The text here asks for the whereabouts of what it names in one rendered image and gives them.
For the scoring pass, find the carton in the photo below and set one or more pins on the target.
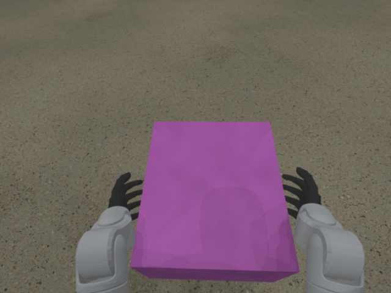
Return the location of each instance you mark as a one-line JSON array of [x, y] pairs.
[[213, 205]]

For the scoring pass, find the right robot hand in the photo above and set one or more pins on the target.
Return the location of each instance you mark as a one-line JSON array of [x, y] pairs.
[[307, 194]]

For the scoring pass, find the left robot hand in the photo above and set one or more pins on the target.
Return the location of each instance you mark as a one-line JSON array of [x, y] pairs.
[[119, 196]]

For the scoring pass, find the right robot forearm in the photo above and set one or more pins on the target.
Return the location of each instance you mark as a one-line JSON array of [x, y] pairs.
[[335, 257]]

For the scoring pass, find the left robot forearm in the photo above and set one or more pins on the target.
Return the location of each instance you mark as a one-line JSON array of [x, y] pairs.
[[101, 254]]

